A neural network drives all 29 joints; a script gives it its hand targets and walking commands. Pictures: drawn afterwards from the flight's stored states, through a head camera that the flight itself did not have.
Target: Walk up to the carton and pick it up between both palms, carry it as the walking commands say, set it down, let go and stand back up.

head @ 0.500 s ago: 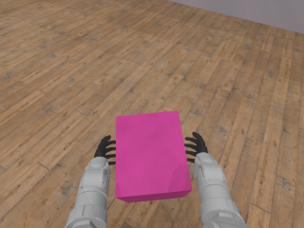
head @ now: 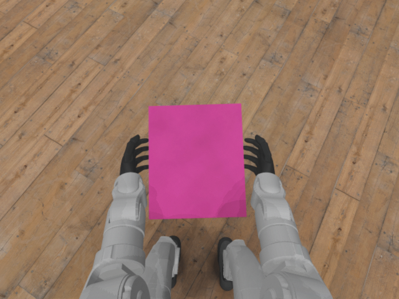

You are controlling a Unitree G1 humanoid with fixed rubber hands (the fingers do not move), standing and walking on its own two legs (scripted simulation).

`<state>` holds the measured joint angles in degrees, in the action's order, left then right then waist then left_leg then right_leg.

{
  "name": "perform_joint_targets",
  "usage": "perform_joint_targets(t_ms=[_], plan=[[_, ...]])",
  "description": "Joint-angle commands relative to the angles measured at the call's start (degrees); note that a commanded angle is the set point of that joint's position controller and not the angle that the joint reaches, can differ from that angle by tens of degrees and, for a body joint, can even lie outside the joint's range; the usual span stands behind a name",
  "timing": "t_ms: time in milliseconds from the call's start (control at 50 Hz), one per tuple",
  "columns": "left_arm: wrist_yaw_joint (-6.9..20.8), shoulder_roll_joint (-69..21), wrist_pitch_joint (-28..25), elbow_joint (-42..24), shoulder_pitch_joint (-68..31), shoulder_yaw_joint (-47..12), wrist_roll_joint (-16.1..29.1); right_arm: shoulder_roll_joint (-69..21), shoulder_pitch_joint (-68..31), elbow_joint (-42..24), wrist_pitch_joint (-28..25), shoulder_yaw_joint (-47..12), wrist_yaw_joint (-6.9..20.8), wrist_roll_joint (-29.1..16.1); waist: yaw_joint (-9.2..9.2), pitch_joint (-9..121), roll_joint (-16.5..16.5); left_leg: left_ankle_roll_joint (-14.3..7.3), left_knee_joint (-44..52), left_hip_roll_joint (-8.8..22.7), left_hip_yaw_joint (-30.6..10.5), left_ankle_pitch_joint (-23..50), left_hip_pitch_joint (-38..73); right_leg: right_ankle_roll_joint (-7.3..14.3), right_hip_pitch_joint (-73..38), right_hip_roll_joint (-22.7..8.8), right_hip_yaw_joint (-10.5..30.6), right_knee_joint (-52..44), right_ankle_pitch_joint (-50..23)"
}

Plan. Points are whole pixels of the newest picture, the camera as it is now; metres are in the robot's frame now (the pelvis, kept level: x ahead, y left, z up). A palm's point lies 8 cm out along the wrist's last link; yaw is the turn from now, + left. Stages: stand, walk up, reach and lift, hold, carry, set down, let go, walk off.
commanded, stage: set down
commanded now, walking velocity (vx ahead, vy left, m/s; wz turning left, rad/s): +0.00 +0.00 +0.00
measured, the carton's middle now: (197, 162) +0.40 +0.03 -0.17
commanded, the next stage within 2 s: none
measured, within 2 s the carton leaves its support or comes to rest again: neither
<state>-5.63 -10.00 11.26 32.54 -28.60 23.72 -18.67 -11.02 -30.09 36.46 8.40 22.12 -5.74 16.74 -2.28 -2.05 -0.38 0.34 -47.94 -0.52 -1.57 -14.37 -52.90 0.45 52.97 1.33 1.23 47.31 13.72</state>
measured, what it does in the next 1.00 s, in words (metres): lowers itself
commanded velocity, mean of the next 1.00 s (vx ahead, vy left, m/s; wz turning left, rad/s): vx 0.00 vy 0.00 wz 0.00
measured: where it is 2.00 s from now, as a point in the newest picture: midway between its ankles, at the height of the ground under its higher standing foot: (198, 272)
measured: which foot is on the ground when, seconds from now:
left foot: down 0.00-1.00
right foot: down 0.00-1.00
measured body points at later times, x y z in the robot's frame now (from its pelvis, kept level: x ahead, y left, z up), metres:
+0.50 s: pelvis +0.01 +0.00 -0.06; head +0.22 +0.00 +0.34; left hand +0.40 +0.17 -0.15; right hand +0.42 -0.11 -0.15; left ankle +0.08 +0.12 -0.69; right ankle +0.08 -0.12 -0.69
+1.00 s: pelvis -0.02 +0.00 -0.15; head +0.23 +0.00 +0.23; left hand +0.42 +0.17 -0.24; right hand +0.45 -0.11 -0.24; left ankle +0.08 +0.12 -0.69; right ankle +0.08 -0.12 -0.69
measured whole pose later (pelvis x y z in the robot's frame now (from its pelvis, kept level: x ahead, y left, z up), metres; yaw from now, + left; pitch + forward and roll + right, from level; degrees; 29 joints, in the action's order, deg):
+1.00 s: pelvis -0.02 +0.00 -0.15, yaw +1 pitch +40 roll +0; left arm -7.5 -7.9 14.3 34.3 -46.6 26.6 -15.8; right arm -5.4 -49.3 37.4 14.3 23.1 -10.4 13.8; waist -2.8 8.6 -0.4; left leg 0.6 -84.7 -2.2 -1.5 -25.3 -99.8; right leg -0.8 100.0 2.3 2.0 84.7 25.1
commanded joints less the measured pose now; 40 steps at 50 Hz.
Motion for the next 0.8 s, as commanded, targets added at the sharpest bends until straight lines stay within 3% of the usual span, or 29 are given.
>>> perform_joint_targets(t_ms=[0, 20, 40, 60, 80, 100, 120, 140, 160, 180, 220, 240, 300, 320, 360, 380, 400, 420, 480, 500, 540, 560, 600, 640, 660, 700, 720, 740, 780], plan=[[12.3, -47.8, -5.8, -2.7, -43.2, -36.6, 12.9, -44.8, -42.0, -5.5, -4.1, -36.5, 12.4, -5.9, 0.81, 58.5, -4.0, -0.2, -5.4, -6.5, -1.8, 6.0, 12.9, 1.3, -13.1, 6.8, 3.0, 7.5, -3.7], [12.3, -46.1, -6.1, -2.9, -42.7, -35.0, 12.3, -45.6, -42.5, -4.8, -3.8, -37.3, 12.0, -7.0, -3.17, 58.0, -3.3, -0.2, -5.2, -6.7, -0.2, 4.5, 10.5, 0.9, -13.3, 6.1, 3.7, 7.2, -1.1], [12.5, -47.7, -5.1, -1.1, -41.1, -35.5, 13.1, -45.8, -45.6, -8.0, -3.4, -37.5, 11.8, -7.5, -2.08, 61.2, -4.1, -0.3, -6.5, -7.1, -0.5, 1.8, 9.9, 0.8, -13.2, 6.2, 3.5, 7.8, 1.1], [13.2, -45.7, -3.3, 7.6, -37.2, -30.5, 10.4, -44.0, -44.0, -0.3, -1.6, -34.3, 12.5, -5.6, -2.99, 46.0, -4.1, -0.7, -6.0, -6.7, -0.4, -2.0, 3.6, 0.7, -5.2, 6.4, 3.0, 8.3, 5.1], [13.6, -47.4, -3.2, 4.0, -41.0, -31.0, 9.4, -47.0, -41.1, 4.9, -0.6, -31.5, 13.1, -4.1, -1.91, 44.8, -1.4, 0.0, -5.8, -7.2, -0.6, -4.3, 3.0, 1.2, -2.7, 6.6, 3.3, 8.1, 7.4], [14.4, -46.4, -2.1, 8.2, -40.6, -26.9, 7.8, -48.2, -42.6, 5.9, 0.4, -30.9, 13.8, -3.6, -3.52, 41.5, -5.5, -0.9, -7.3, -7.0, -0.2, -7.7, 0.8, 1.2, -1.2, 6.4, 3.7, 7.6, 11.6], [14.6, -47.0, -2.0, 6.7, -42.1, -25.2, 6.7, -48.6, -44.7, 6.5, 0.7, -30.2, 14.4, -4.9, -7.5, 40.8, -2.1, -1.0, -6.7, -6.9, 0.3, -9.3, -0.1, 1.4, -0.1, 6.5, 4.4, 8.5, 13.7], [15.4, -46.1, -1.2, 10.6, -39.4, -23.2, 6.1, -49.9, -47.7, 2.9, 1.2, -29.8, 14.6, -4.1, -5.54, 40.9, -5.4, -1.9, -8.0, -6.9, -0.5, -8.8, -2.0, 1.1, -0.7, 6.6, 4.1, 8.8, 12.7], [15.7, -48.0, -0.3, 12.0, -39.1, -22.4, 5.7, -47.1, -44.2, 6.3, 2.0, -26.3, 14.5, -2.2, -2.04, 38.4, -3.1, -0.9, -7.7, -7.2, -0.2, -9.7, -4.2, 1.4, 2.1, 7.1, 2.7, 9.8, 12.6], [16.6, -46.5, -0.7, 8.1, -42.0, -22.1, 6.1, -49.7, -44.0, 7.1, 2.6, -26.7, 14.7, -2.2, -3.74, 40.2, -6.7, -1.5, -9.3, -7.2, 0.4, -8.1, -6.6, 0.5, -0.5, 6.8, 3.7, 8.9, 11.5], [17.9, -45.9, 0.5, 6.7, -45.4, -25.0, 6.8, -50.8, -39.2, 7.2, 3.6, -24.0, 14.7, -1.3, 0.96, 44.1, -4.0, -0.4, -10.8, -6.9, 1.4, -5.0, -5.8, -0.1, -0.9, 7.0, 3.6, 9.0, 6.3], [18.5, -48.7, 0.6, 7.6, -40.6, -24.6, 6.8, -49.7, -40.5, 4.0, 2.7, -26.5, 14.8, -3.1, -2.17, 47.2, -1.9, 0.0, -10.9, -6.9, 0.7, 1.3, -2.9, 0.3, -1.1, 7.1, 4.0, 10.7, 1.0], [18.5, -49.4, -0.2, 3.5, -43.6, -28.5, 7.8, -52.8, -39.0, 3.6, 2.1, -27.0, 15.5, -3.5, 0.26, 53.1, -3.0, 0.1, -13.8, -7.3, 0.4, 6.3, -3.9, -0.3, 2.0, 7.8, 2.5, 14.3, -4.4], [18.5, -48.7, -0.8, 3.5, -41.6, -27.1, 8.2, -52.6, -43.9, -1.4, 1.4, -30.3, 15.7, -5.5, -3.54, 53.9, -4.0, -0.1, -15.7, -7.9, 1.2, 8.1, -6.1, -0.9, 2.4, 7.5, 3.1, 15.6, -5.3], [18.0, -48.2, -1.4, 1.6, -42.0, -28.4, 10.3, -51.7, -38.7, 3.7, 1.6, -29.1, 15.5, -5.5, -1.47, 56.0, -4.3, 0.0, -15.8, -7.4, -0.2, 11.4, -4.7, -0.8, 4.4, 7.6, 2.8, 16.4, -8.0], [18.1, -46.8, -0.9, 4.3, -39.8, -26.8, 8.2, -52.6, -39.2, 1.9, 1.4, -29.8, 15.5, -5.4, -3.02, 56.2, -4.3, 0.0, -17.2, -7.3, 0.3, 11.1, -5.6, -1.0, 7.3, 8.0, 3.2, 16.8, -7.4], [18.5, -49.1, -1.4, 0.7, -41.9, -30.8, 11.1, -52.1, -39.3, -0.1, 0.9, -30.8, 15.3, -6.8, -0.54, 62.2, -3.7, 0.4, -19.3, -7.4, 0.5, 12.9, -6.5, -1.0, 4.2, 7.6, 3.2, 17.5, -10.7], [17.7, -49.1, -1.6, 3.5, -37.7, -30.2, 9.4, -51.6, -43.5, -3.2, 0.1, -33.3, 15.8, -8.7, -4.51, 61.6, -1.7, 0.3, -18.8, -7.5, 0.7, 15.4, -6.1, -1.1, 6.3, 7.8, 3.2, 19.6, -12.0], [16.4, -49.3, -2.3, -1.2, -43.4, -33.3, 12.6, -50.8, -42.5, -3.0, -0.2, -34.9, 15.5, -9.5, -1.44, 67.7, -4.9, 1.1, -21.4, -7.4, -1.0, 20.5, -3.9, -1.4, 10.6, 8.5, 1.8, 22.8, -15.4], [16.7, -50.3, -1.9, 1.8, -42.1, -31.5, 10.6, -50.7, -41.4, -0.5, 0.3, -32.6, 15.2, -8.4, -0.6, 64.2, -3.7, 0.8, -22.3, -7.5, -0.1, 16.3, -7.6, -1.4, 11.2, 7.8, 2.6, 21.9, -12.2], [16.0, -49.7, -2.1, 1.4, -39.9, -31.0, 10.9, -49.7, -46.6, -3.2, -0.1, -34.9, 15.4, -10.8, -4.09, 65.3, -3.3, 0.9, -22.8, -7.7, -0.1, 14.5, -8.3, -1.6, 13.0, 8.1, 2.8, 23.0, -8.9], [15.6, -50.4, -1.7, 3.1, -41.1, -30.9, 10.1, -51.1, -43.4, 2.3, 0.2, -32.6, 15.6, -9.2, -1.41, 63.7, -2.0, 0.9, -22.5, -7.8, -0.4, 14.2, -7.0, -1.6, 17.5, 7.9, 1.6, 24.0, -7.9], [15.5, -47.9, -1.6, 3.2, -43.9, -30.2, 12.1, -46.7, -46.2, 3.3, 0.7, -32.6, 15.0, -9.4, -2.4, 60.4, -5.2, 0.9, -24.4, -7.3, -0.9, 9.0, -13.1, -0.9, 18.2, 7.5, 2.4, 23.9, -2.8], [15.6, -45.9, -1.7, 0.1, -48.9, -32.4, 12.4, -48.4, -45.4, 2.5, 1.2, -30.5, 14.8, -8.5, 0.73, 60.4, -4.0, 0.5, -24.4, -7.2, -0.9, 9.0, -13.0, -1.4, 18.3, 8.2, 1.1, 26.1, -5.3], [15.2, -44.9, -1.9, -1.4, -50.4, -31.2, 12.6, -46.4, -50.9, -0.5, 0.8, -32.3, 14.4, -9.4, -2.97, 63.3, -2.9, 1.1, -25.9, -8.0, 0.4, 6.1, -15.7, -1.1, 18.5, 8.3, 1.4, 27.1, -1.4], [14.1, -45.5, -1.2, 0.9, -51.8, -30.9, 13.5, -45.6, -53.2, 0.8, 1.2, -33.3, 14.4, -9.5, -2.54, 60.7, -4.8, 1.3, -26.1, -8.0, -1.0, 4.9, -13.7, -0.9, 23.8, 9.0, -0.5, 29.4, 1.0], [13.7, -49.7, -1.3, 0.7, -49.6, -33.8, 14.1, -44.9, -51.6, 0.3, 0.7, -32.2, 14.5, -9.2, 1.41, 63.5, -3.7, 1.4, -27.1, -7.9, -1.9, 6.3, -11.7, -0.8, 23.9, 8.3, -0.6, 29.9, 0.6], [13.7, -45.9, -0.7, 3.4, -50.8, -28.9, 11.4, -45.7, -55.3, 2.1, 1.5, -32.2, 14.3, -10.1, -4.03, 59.4, -4.2, 0.8, -27.6, -8.1, 0.6, 1.6, -15.6, -1.3, 24.4, 8.3, 0.4, 29.0, 5.0], [13.8, -43.3, -0.1, 3.6, -55.6, -28.7, 12.3, -45.6, -55.9, 4.0, 2.6, -30.5, 13.7, -8.7, -0.55, 60.5, -5.8, 0.0, -29.8, -8.1, 0.5, -1.9, -18.2, -1.6, 24.0, 8.4, 0.3, 30.3, 6.8]])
